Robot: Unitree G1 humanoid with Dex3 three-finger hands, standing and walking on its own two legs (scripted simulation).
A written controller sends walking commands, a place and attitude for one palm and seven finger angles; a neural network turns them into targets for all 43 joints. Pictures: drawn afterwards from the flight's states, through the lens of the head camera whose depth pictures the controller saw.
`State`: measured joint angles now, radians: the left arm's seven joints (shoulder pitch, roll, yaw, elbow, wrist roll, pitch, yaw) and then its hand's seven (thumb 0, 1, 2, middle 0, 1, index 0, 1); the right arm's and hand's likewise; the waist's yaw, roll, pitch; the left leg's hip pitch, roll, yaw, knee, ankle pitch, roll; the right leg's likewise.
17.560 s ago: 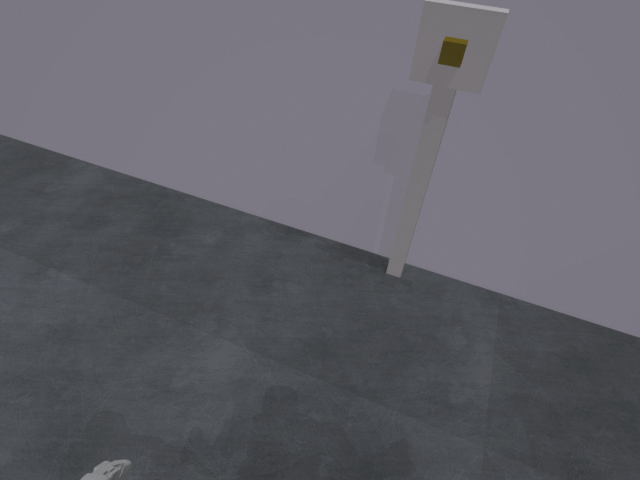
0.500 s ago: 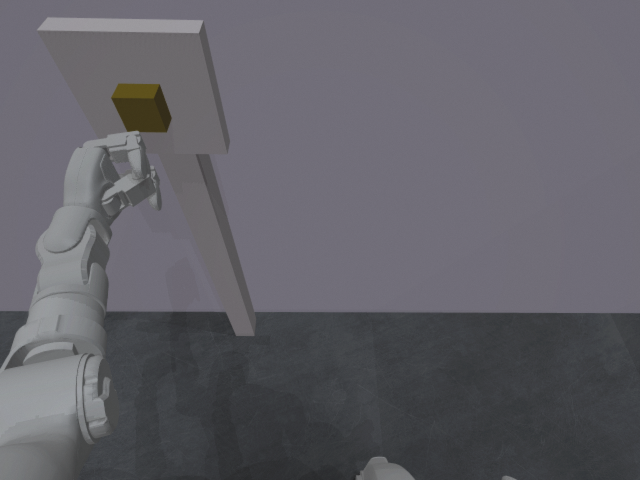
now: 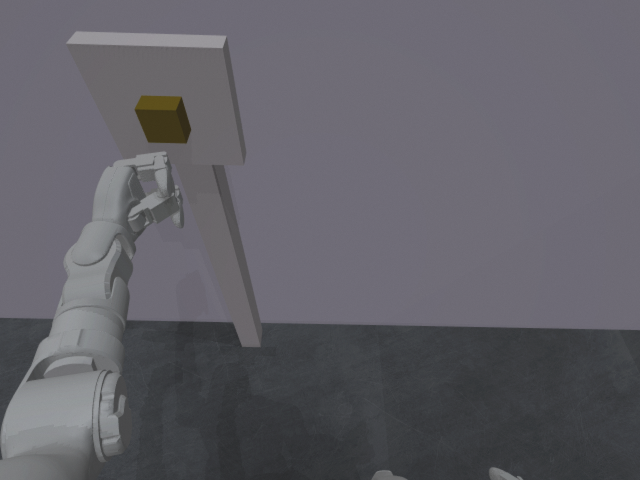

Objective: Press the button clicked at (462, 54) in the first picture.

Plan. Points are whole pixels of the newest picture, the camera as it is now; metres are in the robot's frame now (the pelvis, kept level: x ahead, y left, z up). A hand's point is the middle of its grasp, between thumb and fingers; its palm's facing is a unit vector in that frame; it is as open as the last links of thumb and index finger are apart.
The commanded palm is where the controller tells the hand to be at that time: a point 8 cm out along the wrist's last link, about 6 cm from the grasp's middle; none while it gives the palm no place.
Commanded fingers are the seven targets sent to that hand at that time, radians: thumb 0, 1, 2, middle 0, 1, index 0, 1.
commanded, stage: aim a knuckle at the button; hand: left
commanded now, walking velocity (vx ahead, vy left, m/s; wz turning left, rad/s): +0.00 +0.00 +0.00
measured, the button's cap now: (165, 118) +0.54 +0.20 +0.16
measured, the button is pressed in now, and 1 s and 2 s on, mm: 0 0 9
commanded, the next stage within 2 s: press the button with the knuckle in 0.48 s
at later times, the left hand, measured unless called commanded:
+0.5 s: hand (174, 202) +0.43 +0.18 +0.11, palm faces -0.03 -1.00 +0.00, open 3.1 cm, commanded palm +0.41 +0.24 +0.11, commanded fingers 0.00 0.90 0.90 -1.30 -1.50 -1.30 -1.50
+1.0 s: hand (173, 181) +0.46 +0.18 +0.12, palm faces -0.04 -1.00 +0.00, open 3.1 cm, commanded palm +0.44 +0.24 +0.11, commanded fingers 0.00 0.90 0.90 -1.30 -1.50 -1.30 -1.50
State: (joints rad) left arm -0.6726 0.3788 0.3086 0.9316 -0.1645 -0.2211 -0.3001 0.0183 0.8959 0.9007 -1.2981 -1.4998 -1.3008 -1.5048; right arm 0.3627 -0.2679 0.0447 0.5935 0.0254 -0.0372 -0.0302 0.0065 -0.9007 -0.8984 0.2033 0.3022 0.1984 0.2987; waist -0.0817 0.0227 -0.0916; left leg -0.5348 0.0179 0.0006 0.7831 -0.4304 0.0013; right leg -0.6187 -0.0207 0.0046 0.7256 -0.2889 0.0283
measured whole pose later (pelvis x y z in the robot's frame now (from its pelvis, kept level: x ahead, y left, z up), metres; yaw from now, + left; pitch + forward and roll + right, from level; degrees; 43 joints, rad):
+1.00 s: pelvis -0.01 -0.01 -0.01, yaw +0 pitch +12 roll -1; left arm -0.82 0.46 0.37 1.08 -0.14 -0.29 -0.33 0.02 0.90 0.90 -1.30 -1.50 -1.30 -1.50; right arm 0.38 -0.28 0.05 0.61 0.01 -0.02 -0.04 0.01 -0.90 -0.90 0.20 0.30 0.20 0.30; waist -0.12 0.01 -0.07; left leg -0.61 0.03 -0.01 0.82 -0.43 -0.01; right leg -0.69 -0.01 0.00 0.76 -0.28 0.02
